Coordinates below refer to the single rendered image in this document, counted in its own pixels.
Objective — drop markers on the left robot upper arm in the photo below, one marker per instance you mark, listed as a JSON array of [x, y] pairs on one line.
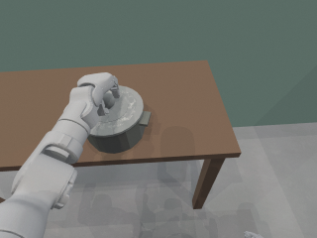
[[46, 185]]

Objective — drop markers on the left robot hand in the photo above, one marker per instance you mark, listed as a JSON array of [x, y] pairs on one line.
[[107, 82]]

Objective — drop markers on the pot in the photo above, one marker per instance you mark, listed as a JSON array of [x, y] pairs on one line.
[[122, 142]]

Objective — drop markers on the table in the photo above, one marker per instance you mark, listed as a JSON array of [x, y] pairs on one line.
[[188, 118]]

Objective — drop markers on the knob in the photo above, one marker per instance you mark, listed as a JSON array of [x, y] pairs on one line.
[[109, 100]]

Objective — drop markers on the lid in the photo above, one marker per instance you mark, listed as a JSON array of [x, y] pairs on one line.
[[125, 113]]

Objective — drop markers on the robot left forearm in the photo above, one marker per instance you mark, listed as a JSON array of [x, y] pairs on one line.
[[66, 139]]

